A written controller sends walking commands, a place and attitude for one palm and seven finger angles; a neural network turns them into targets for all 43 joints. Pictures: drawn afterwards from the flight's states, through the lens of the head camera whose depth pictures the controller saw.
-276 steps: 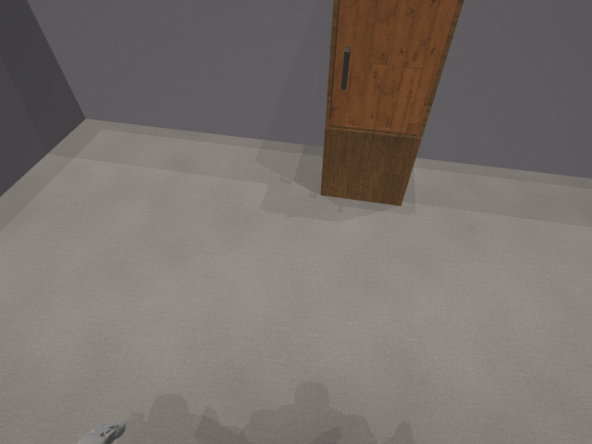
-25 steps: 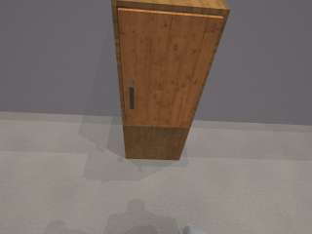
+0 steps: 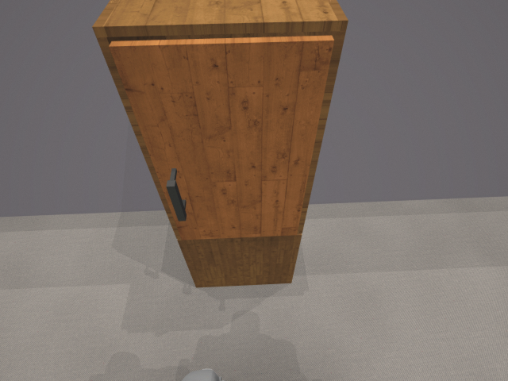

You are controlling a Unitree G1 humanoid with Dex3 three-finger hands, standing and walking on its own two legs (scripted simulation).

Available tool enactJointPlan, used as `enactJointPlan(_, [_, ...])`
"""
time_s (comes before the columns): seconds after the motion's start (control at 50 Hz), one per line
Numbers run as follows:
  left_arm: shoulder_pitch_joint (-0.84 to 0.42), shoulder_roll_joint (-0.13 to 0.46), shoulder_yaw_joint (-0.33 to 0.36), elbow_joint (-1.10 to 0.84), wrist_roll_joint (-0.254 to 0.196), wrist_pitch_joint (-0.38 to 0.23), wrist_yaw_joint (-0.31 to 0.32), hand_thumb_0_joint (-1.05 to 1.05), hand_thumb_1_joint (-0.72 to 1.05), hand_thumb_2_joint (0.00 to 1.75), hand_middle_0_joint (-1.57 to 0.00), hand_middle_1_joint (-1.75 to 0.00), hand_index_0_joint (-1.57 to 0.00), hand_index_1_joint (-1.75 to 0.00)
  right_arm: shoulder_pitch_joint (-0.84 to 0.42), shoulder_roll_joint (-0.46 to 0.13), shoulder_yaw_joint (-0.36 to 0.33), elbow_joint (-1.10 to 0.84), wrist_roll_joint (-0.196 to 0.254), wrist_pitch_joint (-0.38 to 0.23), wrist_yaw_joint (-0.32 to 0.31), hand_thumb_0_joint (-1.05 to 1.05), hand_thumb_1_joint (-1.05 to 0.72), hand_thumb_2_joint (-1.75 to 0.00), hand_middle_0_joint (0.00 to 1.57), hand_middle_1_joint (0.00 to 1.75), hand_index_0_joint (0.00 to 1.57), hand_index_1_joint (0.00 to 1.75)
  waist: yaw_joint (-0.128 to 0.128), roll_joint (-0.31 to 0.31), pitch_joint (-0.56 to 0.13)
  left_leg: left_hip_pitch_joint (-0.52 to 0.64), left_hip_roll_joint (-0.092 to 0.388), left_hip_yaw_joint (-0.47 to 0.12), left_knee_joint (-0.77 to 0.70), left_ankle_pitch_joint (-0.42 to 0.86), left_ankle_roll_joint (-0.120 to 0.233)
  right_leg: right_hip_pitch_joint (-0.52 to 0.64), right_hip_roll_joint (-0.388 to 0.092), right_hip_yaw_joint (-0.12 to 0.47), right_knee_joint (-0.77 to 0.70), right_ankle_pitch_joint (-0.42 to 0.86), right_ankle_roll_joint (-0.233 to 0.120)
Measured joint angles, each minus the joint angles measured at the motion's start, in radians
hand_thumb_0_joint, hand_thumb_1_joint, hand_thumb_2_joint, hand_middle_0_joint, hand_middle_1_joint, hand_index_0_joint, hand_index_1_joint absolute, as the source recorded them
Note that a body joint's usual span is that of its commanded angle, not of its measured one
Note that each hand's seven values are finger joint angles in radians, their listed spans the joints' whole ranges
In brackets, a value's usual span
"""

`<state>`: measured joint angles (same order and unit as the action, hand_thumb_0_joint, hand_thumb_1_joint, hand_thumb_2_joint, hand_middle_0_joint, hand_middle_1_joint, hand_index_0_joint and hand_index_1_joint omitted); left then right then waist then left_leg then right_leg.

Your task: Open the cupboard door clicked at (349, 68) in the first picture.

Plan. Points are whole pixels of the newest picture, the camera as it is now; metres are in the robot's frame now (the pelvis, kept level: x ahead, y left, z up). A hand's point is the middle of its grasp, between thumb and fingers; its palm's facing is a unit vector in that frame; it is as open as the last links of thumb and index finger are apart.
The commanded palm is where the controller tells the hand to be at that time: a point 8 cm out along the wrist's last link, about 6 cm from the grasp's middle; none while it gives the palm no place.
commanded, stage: come to a stop and stand still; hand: left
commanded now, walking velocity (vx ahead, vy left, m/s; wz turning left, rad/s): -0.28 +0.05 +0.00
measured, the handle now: (178, 195) +0.51 +0.21 -0.09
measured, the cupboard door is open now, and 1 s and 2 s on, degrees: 0 0 0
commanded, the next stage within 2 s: look again from close up in 1.38 s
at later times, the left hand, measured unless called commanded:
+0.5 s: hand out of the picture +0.01 +0.20 -0.17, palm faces +0.01 -0.97 -0.26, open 7.4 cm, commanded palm none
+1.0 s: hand out of the picture -0.06 +0.14 -0.17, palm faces +0.01 -0.98 -0.18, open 7.3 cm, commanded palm none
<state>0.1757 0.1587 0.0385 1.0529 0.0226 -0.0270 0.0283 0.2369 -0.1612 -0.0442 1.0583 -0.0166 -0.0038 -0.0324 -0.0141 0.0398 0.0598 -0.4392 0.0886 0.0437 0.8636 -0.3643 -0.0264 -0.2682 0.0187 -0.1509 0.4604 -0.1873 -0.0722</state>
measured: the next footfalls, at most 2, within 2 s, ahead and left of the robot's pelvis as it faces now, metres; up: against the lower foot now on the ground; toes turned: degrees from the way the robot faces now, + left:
left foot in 0.12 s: +0.10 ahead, +0.12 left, +0.00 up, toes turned +4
right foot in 0.52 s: +0.00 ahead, -0.11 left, +0.00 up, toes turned +1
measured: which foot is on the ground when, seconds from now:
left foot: up 0.00-0.10, down 0.12-0.56, up 0.58-0.76, down 0.78-1.00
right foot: down 0.00-0.16, up 0.18-0.50, down 0.52-1.00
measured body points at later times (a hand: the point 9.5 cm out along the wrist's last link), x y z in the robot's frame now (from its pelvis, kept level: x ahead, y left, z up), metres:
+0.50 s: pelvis -0.03 +0.00 +0.00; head +0.00 -0.01 +0.45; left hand +0.01 +0.25 -0.15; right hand +0.05 -0.23 -0.16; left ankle +0.06 +0.12 -0.74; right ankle -0.08 -0.13 -0.72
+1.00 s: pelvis -0.07 -0.03 +0.01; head -0.06 -0.03 +0.46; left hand -0.06 +0.19 -0.15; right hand -0.09 -0.25 -0.16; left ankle -0.07 +0.11 -0.74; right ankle -0.08 -0.13 -0.74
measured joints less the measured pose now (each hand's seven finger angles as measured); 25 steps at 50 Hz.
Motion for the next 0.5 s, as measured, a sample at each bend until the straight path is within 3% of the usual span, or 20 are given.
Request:
enactJointPlan(0.1, [0.029,-0.009,0.001,0.0,-0.001,0.027,-0.001,0.0,0.93,0.9,-0.2,-0.3,-0.2,-0.3,-0.058,-0.02,-0.007,-0.022,0.003,0.02,0.002,0.0,-0.93,-0.9,0.2,0.3,0.19,0.29,0.029,-0.002,0.002,0.088,-0.032,0.008,-0.219,0.074,-0.014,0.007,-0.006,0.003,0.065,-0.058,0.021])
enactJointPlan(0.16, [0.036,0.006,0.008,-0.003,-0.007,0.048,0.003,0.0,0.92,0.9,-0.2,-0.3,-0.2,-0.3,-0.081,-0.003,-0.003,-0.031,-0.001,0.025,0.005,0.0,-0.93,-0.9,0.2,0.3,0.19,0.29,0.044,-0.051,0.018,0.127,-0.062,0.031,-0.264,0.126,0.042,-0.003,-0.037,0.018,0.129,-0.085,0.043])
enactJointPlan(0.24, [0.036,0.02,0.013,-0.015,-0.011,0.075,0.009,0.0,0.91,0.9,-0.2,-0.3,-0.2,-0.3,-0.111,0.014,0.011,-0.059,-0.008,0.025,-0.002,0.0,-0.92,-0.9,0.2,0.3,0.2,0.29,0.051,-0.066,0.038,0.14,-0.062,0.049,-0.31,0.135,0.074,-0.094,-0.019,0.099,0.424,-0.318,0.075])
enactJointPlan(0.32, [0.033,0.031,0.022,-0.028,-0.007,0.078,0.006,0.0,0.91,0.9,-0.2,-0.3,-0.2,-0.3,-0.139,0.02,0.013,-0.077,-0.011,0.029,-0.004,0.0,-0.91,-0.9,0.21,0.3,0.2,0.3,0.047,-0.056,0.051,0.129,-0.052,0.051,-0.358,0.183,0.072,-0.14,-0.014,0.15,0.612,-0.321,0.099])
enactJointPlan(0.4, [0.04,0.042,0.023,-0.033,-0.005,0.083,0.003,0.0,0.91,0.9,-0.2,-0.3,-0.2,-0.3,-0.144,0.019,0.007,-0.081,-0.009,0.028,0.002,0.0,-0.91,-0.9,0.21,0.3,0.2,0.3,0.038,-0.048,0.042,0.113,-0.044,0.057,-0.383,0.215,0.063,-0.092,-0.038,0.154,0.53,-0.322,0.112])
enactJointPlan(0.46, [0.042,0.039,0.016,-0.031,-0.005,0.082,0.0,0.0,0.91,0.9,-0.2,-0.3,-0.19,-0.3,-0.131,0.011,-0.001,-0.074,-0.011,0.029,0.009,0.0,-0.91,-0.9,0.21,0.3,0.2,0.3,0.026,-0.032,0.028,0.101,-0.038,0.056,-0.391,0.236,0.051,-0.017,-0.054,0.137,0.358,-0.321,0.108])
enactJointPlan(0.5, [0.048,0.034,0.009,-0.03,-0.005,0.073,-0.001,0.0,0.91,0.9,-0.2,-0.3,-0.19,-0.3,-0.116,0.002,-0.007,-0.065,-0.008,0.033,0.014,0.0,-0.9,-0.9,0.21,0.3,0.2,0.3,0.019,-0.022,0.016,0.089,-0.037,0.057,-0.387,0.247,0.04,0.045,-0.058,0.124,0.206,-0.254,0.101])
